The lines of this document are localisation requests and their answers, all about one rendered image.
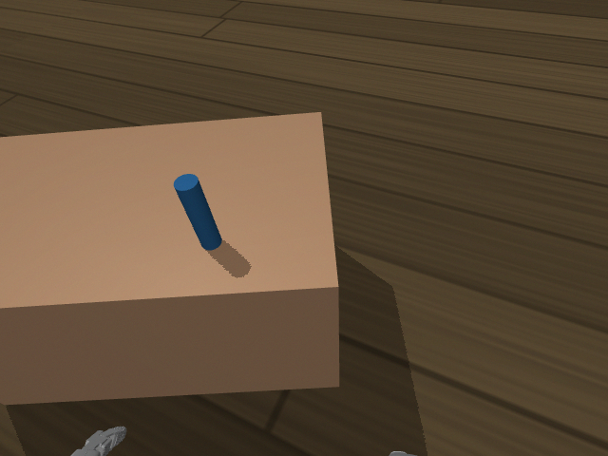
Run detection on left robot hand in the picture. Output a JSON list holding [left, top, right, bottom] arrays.
[[71, 427, 126, 456]]

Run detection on can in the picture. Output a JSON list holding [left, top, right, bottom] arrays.
[[174, 174, 222, 251]]

